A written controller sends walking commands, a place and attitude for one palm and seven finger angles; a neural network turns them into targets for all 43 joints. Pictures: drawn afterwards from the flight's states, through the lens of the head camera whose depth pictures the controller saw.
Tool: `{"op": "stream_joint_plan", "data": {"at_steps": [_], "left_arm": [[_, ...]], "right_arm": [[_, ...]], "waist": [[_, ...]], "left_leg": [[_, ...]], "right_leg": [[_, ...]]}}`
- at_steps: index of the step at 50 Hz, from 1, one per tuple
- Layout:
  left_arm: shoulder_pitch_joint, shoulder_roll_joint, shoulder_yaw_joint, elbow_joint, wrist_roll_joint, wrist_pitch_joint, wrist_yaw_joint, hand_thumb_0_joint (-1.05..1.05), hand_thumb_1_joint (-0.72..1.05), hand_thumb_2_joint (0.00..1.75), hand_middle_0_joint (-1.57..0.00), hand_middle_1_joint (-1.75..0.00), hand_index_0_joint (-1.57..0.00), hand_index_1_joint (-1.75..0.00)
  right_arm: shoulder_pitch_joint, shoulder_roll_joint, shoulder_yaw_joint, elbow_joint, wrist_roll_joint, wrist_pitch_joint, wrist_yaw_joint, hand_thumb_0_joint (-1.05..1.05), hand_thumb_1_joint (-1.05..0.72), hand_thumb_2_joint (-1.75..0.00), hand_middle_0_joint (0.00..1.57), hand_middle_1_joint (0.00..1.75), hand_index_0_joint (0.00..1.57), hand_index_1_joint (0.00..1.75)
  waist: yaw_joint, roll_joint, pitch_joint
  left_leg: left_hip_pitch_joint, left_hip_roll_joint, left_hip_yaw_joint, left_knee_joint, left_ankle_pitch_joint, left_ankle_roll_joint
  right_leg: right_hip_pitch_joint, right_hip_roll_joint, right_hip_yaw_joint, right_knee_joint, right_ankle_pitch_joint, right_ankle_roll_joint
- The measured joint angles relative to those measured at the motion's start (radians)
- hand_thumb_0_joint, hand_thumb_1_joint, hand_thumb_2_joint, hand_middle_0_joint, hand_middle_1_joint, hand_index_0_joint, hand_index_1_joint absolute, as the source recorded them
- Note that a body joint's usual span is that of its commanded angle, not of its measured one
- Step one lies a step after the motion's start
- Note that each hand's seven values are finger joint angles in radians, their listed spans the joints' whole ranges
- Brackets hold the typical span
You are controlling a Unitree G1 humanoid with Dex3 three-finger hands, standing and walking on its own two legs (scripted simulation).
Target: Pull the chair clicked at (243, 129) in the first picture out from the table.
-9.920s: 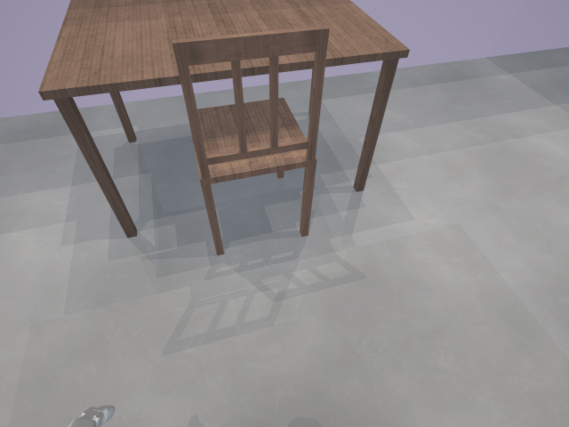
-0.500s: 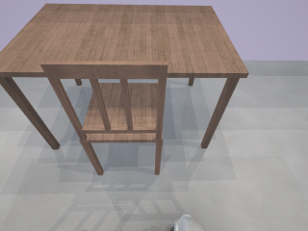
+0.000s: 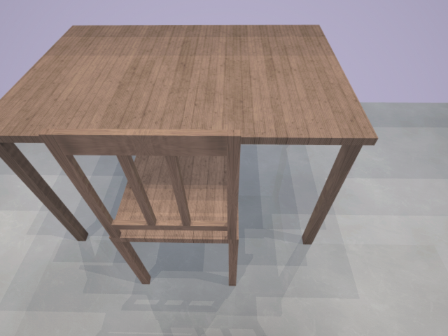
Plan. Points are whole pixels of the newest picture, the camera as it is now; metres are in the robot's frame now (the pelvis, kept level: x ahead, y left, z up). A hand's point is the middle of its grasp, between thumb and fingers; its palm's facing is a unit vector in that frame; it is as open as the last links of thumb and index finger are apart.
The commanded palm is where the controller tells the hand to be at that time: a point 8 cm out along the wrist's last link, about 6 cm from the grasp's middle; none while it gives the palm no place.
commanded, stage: come to a stop and stand still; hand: left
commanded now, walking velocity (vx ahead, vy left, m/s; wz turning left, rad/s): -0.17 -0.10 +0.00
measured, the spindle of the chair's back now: (139, 193) +0.45 +0.26 -0.09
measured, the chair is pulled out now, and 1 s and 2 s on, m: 0.00 0.00 0.00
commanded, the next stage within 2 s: look again from close up in 0.74 s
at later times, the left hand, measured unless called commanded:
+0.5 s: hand out of the picture -0.06 +0.17 -0.17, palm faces +0.03 -0.97 -0.24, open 7.4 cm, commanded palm none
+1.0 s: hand out of the picture -0.02 +0.17 -0.19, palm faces -0.02 -0.99 -0.16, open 7.4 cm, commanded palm none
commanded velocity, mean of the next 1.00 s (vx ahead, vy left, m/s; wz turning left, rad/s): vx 0.03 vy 0.00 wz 0.00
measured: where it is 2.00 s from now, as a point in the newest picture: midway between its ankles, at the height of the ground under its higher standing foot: outside the picture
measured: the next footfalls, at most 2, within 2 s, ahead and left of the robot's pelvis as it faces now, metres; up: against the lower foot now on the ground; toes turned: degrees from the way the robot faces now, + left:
left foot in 0.06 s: +0.05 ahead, +0.11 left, +0.00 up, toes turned +0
right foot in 0.40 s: -0.01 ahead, -0.10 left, +0.00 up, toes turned -3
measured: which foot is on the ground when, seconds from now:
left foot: up 0.00-0.04, down 0.06-1.00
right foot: down 0.00-0.10, up 0.12-0.38, down 0.40-1.00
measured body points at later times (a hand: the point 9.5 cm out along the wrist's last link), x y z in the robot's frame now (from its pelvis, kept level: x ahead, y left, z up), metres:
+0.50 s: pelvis -0.05 -0.02 +0.00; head -0.05 -0.04 +0.45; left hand -0.06 +0.22 -0.15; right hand -0.01 -0.25 -0.17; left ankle +0.02 +0.13 -0.74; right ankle -0.10 -0.11 -0.74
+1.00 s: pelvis -0.01 +0.02 -0.01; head +0.02 +0.03 +0.44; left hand -0.02 +0.22 -0.17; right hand -0.03 -0.20 -0.16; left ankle +0.01 +0.11 -0.74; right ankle -0.09 -0.11 -0.73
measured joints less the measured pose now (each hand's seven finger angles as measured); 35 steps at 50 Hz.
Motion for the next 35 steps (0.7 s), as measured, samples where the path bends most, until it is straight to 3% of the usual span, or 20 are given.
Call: {"op": "stream_joint_plan", "data": {"at_steps": [3,7,9,13,17,21,24,27,35], "left_arm": [[0.011,0.010,0.004,0.004,-0.004,0.014,0.003,0.00,0.92,0.90,-0.20,-0.30,-0.20,-0.30],[0.006,0.039,0.009,0.003,-0.011,0.035,0.010,0.00,0.91,0.90,-0.20,-0.30,-0.20,-0.30],[0.007,0.045,0.009,0.004,-0.011,0.045,0.010,0.00,0.91,0.90,-0.20,-0.30,-0.20,-0.30],[0.015,0.049,0.009,0.006,-0.007,0.053,0.005,0.00,0.91,0.90,-0.20,-0.30,-0.19,-0.30],[0.029,0.050,0.005,0.012,-0.006,0.055,-0.003,0.00,0.91,0.90,-0.20,-0.30,-0.19,-0.30],[0.041,0.042,-0.001,0.033,-0.004,0.040,-0.004,0.00,0.91,0.90,-0.20,-0.30,-0.19,-0.30],[0.065,0.017,-0.018,0.056,-0.007,0.022,-0.007,0.00,0.91,0.90,-0.20,-0.30,-0.19,-0.30],[0.091,0.000,-0.024,0.069,-0.010,0.009,-0.010,0.00,0.91,0.90,-0.20,-0.30,-0.19,-0.30],[0.110,-0.047,-0.021,0.076,-0.013,0.006,-0.010,0.00,0.91,0.90,-0.20,-0.30,-0.20,-0.30]], "right_arm": [[-0.010,0.009,0.002,-0.008,0.000,-0.004,0.002,0.01,-0.92,-0.90,0.20,0.30,0.20,0.30],[-0.024,0.044,0.014,-0.012,-0.006,-0.014,-0.007,0.00,-0.93,-0.90,0.20,0.30,0.20,0.30],[-0.032,0.047,0.019,-0.016,-0.008,-0.016,-0.014,0.00,-0.93,-0.90,0.20,0.30,0.20,0.30],[-0.048,0.045,0.024,-0.019,-0.011,-0.012,-0.014,0.00,-0.93,-0.90,0.20,0.30,0.20,0.30],[-0.053,0.042,0.021,-0.016,-0.014,-0.009,-0.004,0.00,-0.92,-0.90,0.20,0.30,0.20,0.30],[-0.032,0.030,0.007,0.000,-0.006,-0.007,-0.001,0.00,-0.92,-0.90,0.20,0.30,0.20,0.30],[0.010,0.000,0.003,0.027,-0.006,-0.001,0.002,0.00,-0.93,-0.90,0.20,0.30,0.20,0.30],[0.060,-0.012,0.010,0.055,-0.012,0.001,0.009,0.00,-0.93,-0.90,0.20,0.30,0.20,0.30],[0.169,-0.006,0.023,0.108,-0.015,0.003,0.006,0.00,-0.91,-0.90,0.20,0.30,0.20,0.30]], "waist": [[0.003,-0.013,0.000],[0.020,-0.077,0.025],[0.020,-0.082,0.029],[0.012,-0.071,0.026],[0.000,-0.055,0.018],[-0.016,-0.029,0.011],[-0.032,0.009,-0.008],[-0.032,0.013,-0.028],[-0.029,0.012,-0.015]], "left_leg": [[0.091,-0.003,0.007,-0.152,0.133,0.018],[0.115,-0.034,0.036,-0.182,0.120,0.070],[0.117,-0.035,0.043,-0.205,0.136,0.077],[0.101,-0.029,0.045,-0.239,0.175,0.077],[0.075,-0.018,0.049,-0.250,0.202,0.065],[0.048,-0.001,0.039,-0.223,0.209,0.039],[0.066,0.012,0.006,-0.233,0.181,0.030],[0.082,0.017,-0.012,-0.239,0.154,0.034],[0.092,0.033,-0.040,-0.200,0.168,0.037]], "right_leg": [[-0.017,-0.009,-0.005,0.057,-0.033,0.019],[-0.039,-0.038,0.035,0.143,-0.130,0.051],[-0.062,-0.033,0.066,0.241,-0.212,0.063],[-0.065,-0.033,0.099,0.339,-0.244,0.081],[-0.004,-0.048,0.093,0.249,-0.241,0.088],[0.096,-0.040,0.078,0.038,-0.125,0.072],[0.132,-0.015,0.056,-0.004,-0.111,0.045],[0.160,0.000,0.052,-0.043,-0.096,0.031],[0.198,0.026,0.037,-0.054,-0.109,0.020]]}}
